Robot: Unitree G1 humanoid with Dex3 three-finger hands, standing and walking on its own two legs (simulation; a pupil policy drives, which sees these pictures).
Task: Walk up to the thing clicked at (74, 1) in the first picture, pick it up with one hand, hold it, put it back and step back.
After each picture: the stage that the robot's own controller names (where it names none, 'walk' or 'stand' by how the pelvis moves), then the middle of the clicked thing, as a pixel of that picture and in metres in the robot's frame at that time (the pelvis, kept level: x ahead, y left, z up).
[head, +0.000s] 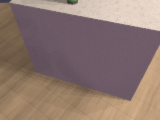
stand; out of the picture +0.98 +0.11 +0.10
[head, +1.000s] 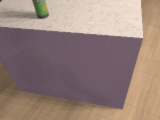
walk; out of the picture +0.84 +0.31 +0.12
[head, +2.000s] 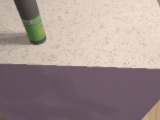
stand; (29, 14) +0.54 +0.24 +0.14
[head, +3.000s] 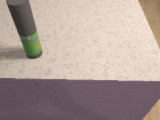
stand; (27, 30) +0.52 +0.24 +0.10
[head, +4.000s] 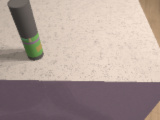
stand; (28, 32) +0.52 +0.24 +0.10
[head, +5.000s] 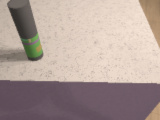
stand; (28, 33) +0.52 +0.24 +0.10
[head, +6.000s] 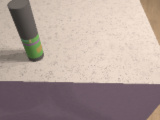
stand; (28, 33) +0.51 +0.24 +0.10
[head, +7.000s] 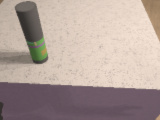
rise first; (34, 36) +0.51 +0.23 +0.10
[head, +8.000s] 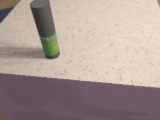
go down; (47, 32) +0.53 +0.22 +0.10
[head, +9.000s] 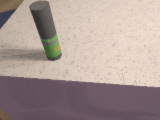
go down; (47, 33) +0.53 +0.22 +0.10
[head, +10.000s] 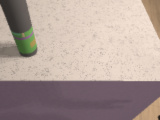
go down; (20, 25) +0.50 +0.20 +0.11
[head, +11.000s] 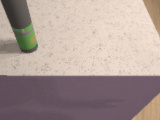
approach; (20, 22) +0.53 +0.21 +0.12
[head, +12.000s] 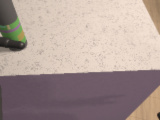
close in; (5, 17) +0.51 +0.23 +0.14
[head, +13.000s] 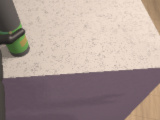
lift; (8, 23) +0.49 +0.21 +0.15
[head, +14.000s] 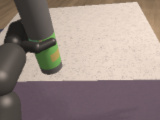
lift; (40, 32) +0.35 +0.13 +0.28
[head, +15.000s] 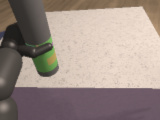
hold; (37, 36) +0.34 +0.14 +0.27
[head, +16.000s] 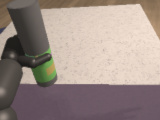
hold; (36, 47) +0.33 +0.15 +0.24
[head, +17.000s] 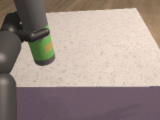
crouch; (35, 25) +0.38 +0.15 +0.29
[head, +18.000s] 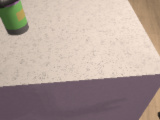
lower; out of the picture +0.49 +0.19 +0.30
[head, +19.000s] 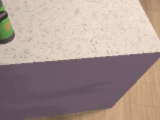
lower; out of the picture +0.52 +0.22 +0.16
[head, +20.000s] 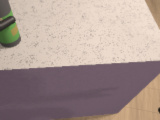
lower; out of the picture +0.51 +0.22 +0.16
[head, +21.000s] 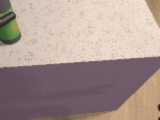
lower; out of the picture +0.52 +0.22 +0.16
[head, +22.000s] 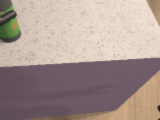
lower; out of the picture +0.52 +0.21 +0.16
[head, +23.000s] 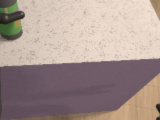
open; out of the picture +0.53 +0.20 +0.16
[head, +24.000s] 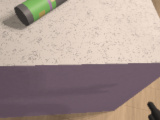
sink last; out of the picture +0.63 +0.09 +0.07
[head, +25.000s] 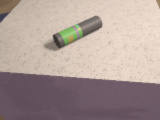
sink last; (78, 31) +0.66 +0.11 +0.05
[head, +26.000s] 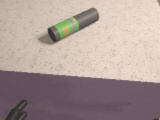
stand; (74, 24) +0.65 +0.10 +0.03
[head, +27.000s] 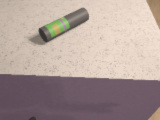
stand; (65, 24) +0.67 +0.13 +0.03
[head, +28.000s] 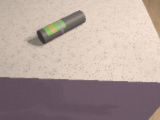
stand; (62, 26) +0.68 +0.14 +0.02
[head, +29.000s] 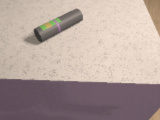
stand; (59, 24) +0.68 +0.15 +0.01
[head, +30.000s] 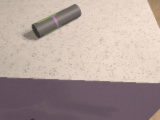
stand; (57, 20) +0.70 +0.17 +0.02
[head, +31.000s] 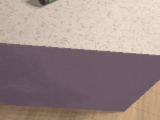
walk; out of the picture +0.81 +0.12 +0.03
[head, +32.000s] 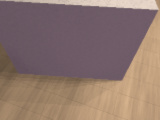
walk; out of the picture +1.14 +0.17 +0.02
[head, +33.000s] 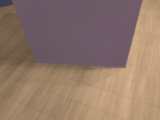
stand; out of the picture +1.47 +0.24 +0.03
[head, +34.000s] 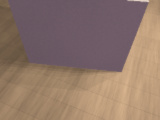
stand; out of the picture +1.42 +0.19 +0.02
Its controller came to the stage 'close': yes
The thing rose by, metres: 0.20
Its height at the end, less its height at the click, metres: -0.09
